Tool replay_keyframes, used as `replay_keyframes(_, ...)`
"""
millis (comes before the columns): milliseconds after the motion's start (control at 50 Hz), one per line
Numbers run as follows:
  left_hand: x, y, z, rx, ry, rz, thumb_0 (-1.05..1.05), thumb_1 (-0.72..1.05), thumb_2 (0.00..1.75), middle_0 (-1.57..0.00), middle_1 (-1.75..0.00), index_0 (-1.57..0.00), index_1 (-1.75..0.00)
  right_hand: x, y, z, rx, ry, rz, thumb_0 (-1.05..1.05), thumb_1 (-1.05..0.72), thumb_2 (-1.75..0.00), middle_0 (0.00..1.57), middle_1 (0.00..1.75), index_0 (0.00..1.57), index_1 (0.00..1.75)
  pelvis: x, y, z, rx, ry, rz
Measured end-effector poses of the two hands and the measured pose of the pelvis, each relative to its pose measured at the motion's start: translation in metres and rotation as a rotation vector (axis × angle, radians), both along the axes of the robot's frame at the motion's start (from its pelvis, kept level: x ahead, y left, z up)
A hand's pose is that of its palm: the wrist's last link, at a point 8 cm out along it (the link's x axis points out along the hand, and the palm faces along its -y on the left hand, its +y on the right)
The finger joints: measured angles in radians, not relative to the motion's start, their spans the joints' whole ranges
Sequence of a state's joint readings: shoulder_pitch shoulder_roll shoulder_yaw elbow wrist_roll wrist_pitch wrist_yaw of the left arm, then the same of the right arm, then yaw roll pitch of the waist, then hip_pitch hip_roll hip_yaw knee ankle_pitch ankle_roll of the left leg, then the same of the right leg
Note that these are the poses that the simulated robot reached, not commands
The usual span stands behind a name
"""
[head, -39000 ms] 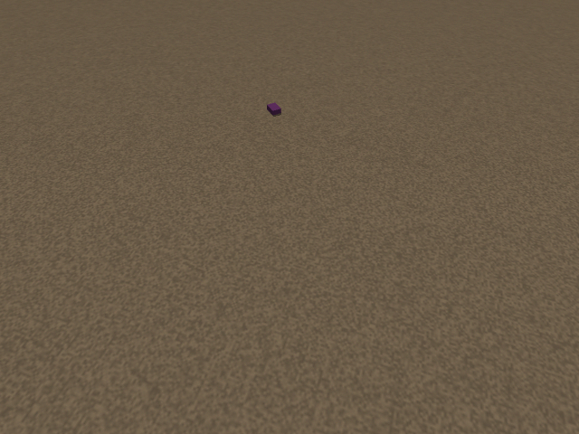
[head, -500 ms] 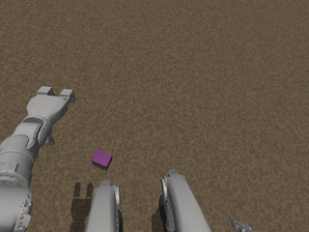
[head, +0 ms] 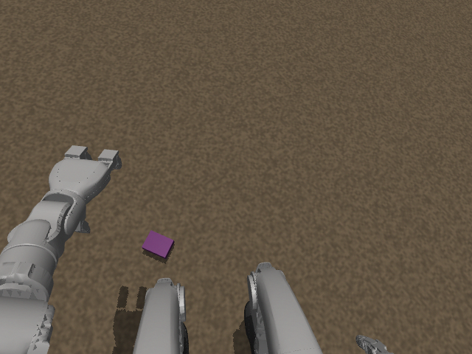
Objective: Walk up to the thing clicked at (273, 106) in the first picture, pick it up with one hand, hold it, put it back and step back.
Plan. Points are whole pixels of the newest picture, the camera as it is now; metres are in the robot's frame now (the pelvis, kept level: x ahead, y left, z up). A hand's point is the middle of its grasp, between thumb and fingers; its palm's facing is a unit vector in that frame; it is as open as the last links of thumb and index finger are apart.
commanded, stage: approach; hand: left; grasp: from above
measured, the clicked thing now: (158, 244) +0.43 +0.16 -0.56
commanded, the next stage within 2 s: rest palm in 0.88 s
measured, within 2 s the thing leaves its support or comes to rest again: neither
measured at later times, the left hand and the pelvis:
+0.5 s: hand (142, 236) +0.40 +0.17 -0.32, palm faces -0.42 +0.09 -0.90, open 14.1 cm; pelvis -0.03 -0.01 -0.15, yaw +0 degrees
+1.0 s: hand (158, 243) +0.41 +0.15 -0.48, palm faces -0.46 +0.03 -0.89, open 14.0 cm; pelvis -0.02 -0.01 -0.26, yaw -3 degrees
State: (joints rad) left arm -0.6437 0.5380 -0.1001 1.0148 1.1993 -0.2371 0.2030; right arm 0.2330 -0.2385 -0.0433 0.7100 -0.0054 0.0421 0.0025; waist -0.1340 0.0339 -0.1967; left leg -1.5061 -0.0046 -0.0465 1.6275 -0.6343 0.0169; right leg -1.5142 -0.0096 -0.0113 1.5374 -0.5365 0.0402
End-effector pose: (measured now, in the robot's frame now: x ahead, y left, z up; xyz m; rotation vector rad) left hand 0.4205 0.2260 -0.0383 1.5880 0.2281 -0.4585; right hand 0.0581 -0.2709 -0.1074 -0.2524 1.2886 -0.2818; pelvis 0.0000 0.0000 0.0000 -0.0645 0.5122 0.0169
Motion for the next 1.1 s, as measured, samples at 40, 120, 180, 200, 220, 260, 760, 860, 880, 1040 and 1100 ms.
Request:
replay_keyframes(40,-0.003,-0.001,-0.004,0.002,0.012,0.001,0.0,-0.44,0.91,-0.09,-1.02,-0.12,-0.99,0.001,0.0,0.0,0.002,-0.002,0.003,0.0,-0.91,-0.9,0.2,0.3,0.2,0.3,0.0,0.0,0.0,0.0,0.001,0.001)
replay_keyframes(120,-0.009,-0.008,-0.02,-0.004,0.049,-0.01,0.0,-0.43,0.91,-0.07,-1.06,-0.11,-1.03,0.004,-0.002,-0.004,0.0,-0.004,0.012,0.0,-0.91,-0.9,0.2,0.3,0.2,0.3,0.0,-0.001,-0.004,0.001,0.011,0.0)
replay_keyframes(180,-0.013,-0.016,-0.045,-0.015,0.082,-0.025,0.0,-0.42,0.9,-0.06,-1.09,-0.11,-1.04,0.005,-0.005,-0.014,-0.008,-0.003,0.031,0.0,-0.91,-0.9,0.2,0.3,0.2,0.3,-0.002,-0.002,-0.016,0.002,0.026,0.0)
replay_keyframes(200,-0.015,-0.019,-0.056,-0.018,0.094,-0.033,0.0,-0.42,0.9,-0.06,-1.09,-0.11,-1.05,0.005,-0.006,-0.018,-0.013,-0.001,0.04,0.0,-0.91,-0.9,0.2,0.3,0.2,0.3,-0.004,-0.003,-0.021,0.001,0.033,0.001)
replay_keyframes(220,-0.016,-0.022,-0.067,-0.022,0.104,-0.046,0.0,-0.42,0.89,-0.05,-1.1,-0.11,-1.05,0.005,-0.008,-0.024,-0.017,0.002,0.048,0.0,-0.91,-0.9,0.2,0.3,0.21,0.3,-0.005,-0.003,-0.027,0.001,0.041,0.001)
replay_keyframes(260,-0.019,-0.028,-0.092,-0.029,0.119,-0.078,0.0,-0.42,0.88,-0.05,-1.1,-0.11,-1.05,0.005,-0.012,-0.037,-0.027,0.01,0.066,0.0,-0.91,-0.9,0.2,0.3,0.21,0.3,-0.008,-0.004,-0.042,-0.001,0.059,0.001)
replay_keyframes(760,-0.007,-0.078,-0.32,-0.088,0.085,-0.098,0.0,-0.46,0.95,-0.05,-1.02,-0.08,-1.0,-0.07,-0.003,-0.219,0.066,0.188,0.139,0.0,-0.9,-0.89,0.2,0.3,0.21,0.3,-0.035,-0.017,-0.223,-0.006,0.094,-0.004)
replay_keyframes(860,0.006,-0.084,-0.35,-0.118,0.079,-0.121,0.0,-0.45,0.94,-0.05,-1.01,-0.08,-0.98,-0.077,-0.01,-0.225,0.041,0.233,0.157,0.0,-0.9,-0.89,0.2,0.3,0.2,0.29,-0.027,-0.016,-0.243,-0.025,0.09,-0.015)
replay_keyframes(880,0.006,-0.084,-0.356,-0.12,0.079,-0.125,0.0,-0.45,0.94,-0.05,-1.01,-0.08,-0.98,-0.078,-0.011,-0.225,0.037,0.242,0.161,0.0,-0.9,-0.89,0.2,0.3,0.2,0.29,-0.026,-0.016,-0.246,-0.029,0.09,-0.017)
replay_keyframes(1040,-0.004,-0.071,-0.389,-0.119,0.028,-0.118,0.0,-0.43,0.92,-0.04,-0.99,-0.08,-0.95,-0.072,-0.01,-0.23,0.071,0.274,0.21,0.0,-0.9,-0.89,0.2,0.3,0.2,0.29,-0.016,-0.009,-0.257,-0.05,0.081,-0.028)
replay_keyframes(1100,-0.005,-0.062,-0.386,-0.111,-0.01,-0.089,0.0,-0.43,0.91,-0.04,-0.99,-0.08,-0.95,-0.065,-0.008,-0.235,0.1,0.269,0.218,0.0,-0.9,-0.89,0.2,0.3,0.2,0.29,-0.014,-0.007,-0.259,-0.051,0.08,-0.026)
